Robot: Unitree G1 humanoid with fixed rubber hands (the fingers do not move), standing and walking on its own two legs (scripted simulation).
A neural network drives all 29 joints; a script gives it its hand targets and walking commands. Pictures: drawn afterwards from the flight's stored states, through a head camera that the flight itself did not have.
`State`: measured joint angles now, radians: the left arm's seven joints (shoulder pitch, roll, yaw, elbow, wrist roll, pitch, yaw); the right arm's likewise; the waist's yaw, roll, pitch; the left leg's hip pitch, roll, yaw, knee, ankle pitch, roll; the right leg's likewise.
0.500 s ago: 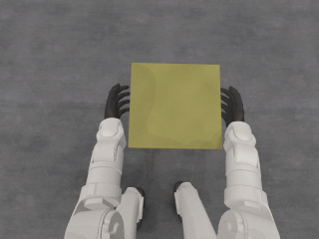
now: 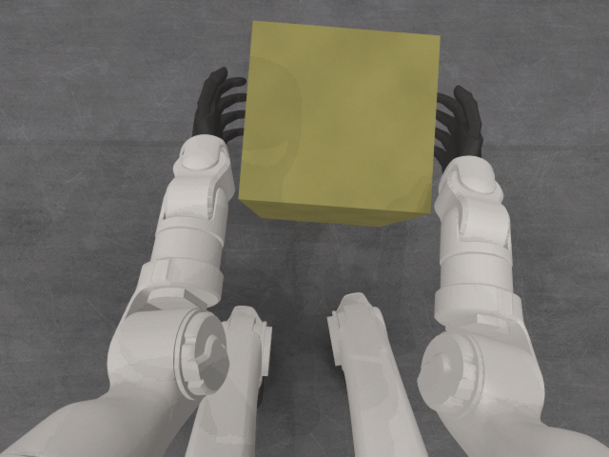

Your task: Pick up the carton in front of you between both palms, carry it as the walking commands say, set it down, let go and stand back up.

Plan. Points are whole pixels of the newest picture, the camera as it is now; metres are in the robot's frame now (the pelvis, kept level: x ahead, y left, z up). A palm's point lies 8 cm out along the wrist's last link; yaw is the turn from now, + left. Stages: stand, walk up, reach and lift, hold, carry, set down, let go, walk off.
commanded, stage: set down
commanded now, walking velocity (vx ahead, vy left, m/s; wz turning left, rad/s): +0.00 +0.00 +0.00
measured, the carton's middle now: (330, 147) +0.50 -0.08 -0.17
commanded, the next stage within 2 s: none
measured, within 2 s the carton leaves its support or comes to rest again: rests again in 1.12 s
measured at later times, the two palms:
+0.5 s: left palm (250, 143) +0.54 +0.04 -0.24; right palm (432, 169) +0.47 -0.25 -0.24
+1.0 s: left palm (257, 147) +0.56 +0.04 -0.33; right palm (418, 172) +0.49 -0.25 -0.32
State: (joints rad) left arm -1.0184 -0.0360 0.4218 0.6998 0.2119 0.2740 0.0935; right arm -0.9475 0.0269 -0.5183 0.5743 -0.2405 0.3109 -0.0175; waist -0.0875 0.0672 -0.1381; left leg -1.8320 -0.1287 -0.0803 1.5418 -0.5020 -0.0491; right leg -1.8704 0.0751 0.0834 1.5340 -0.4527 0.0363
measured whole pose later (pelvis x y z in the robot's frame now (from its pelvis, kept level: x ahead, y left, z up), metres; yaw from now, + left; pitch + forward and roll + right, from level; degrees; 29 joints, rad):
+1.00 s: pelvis -0.01 +0.01 -0.16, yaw +0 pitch +42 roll -1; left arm -1.53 0.23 0.14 1.04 0.00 0.24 0.17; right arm -1.33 -0.17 -0.50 0.79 -0.08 0.28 -0.04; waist -0.16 0.05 0.29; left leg -2.22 -0.20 -0.07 2.14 -0.65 -0.07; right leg -2.24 0.06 0.04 2.11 -0.60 0.06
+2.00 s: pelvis -0.02 +0.01 -0.18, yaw -1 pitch +33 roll -2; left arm -1.61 0.35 0.05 1.14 -0.05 0.15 0.10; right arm -1.47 -0.30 -0.49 1.08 -0.04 0.10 -0.01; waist -0.15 0.02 0.52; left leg -2.16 -0.14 -0.03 2.26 -0.67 -0.03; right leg -2.18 0.02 0.01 2.20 -0.61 0.05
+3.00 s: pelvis +0.00 +0.01 +0.00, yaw -3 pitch +48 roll +1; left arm -1.39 0.35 0.16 0.94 -0.01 0.29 0.07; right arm -1.21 -0.30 -0.37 0.80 0.09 0.25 -0.03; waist -0.15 0.05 0.01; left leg -1.86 -0.08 -0.04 1.54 -0.51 -0.02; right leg -1.91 0.03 0.02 1.50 -0.42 0.01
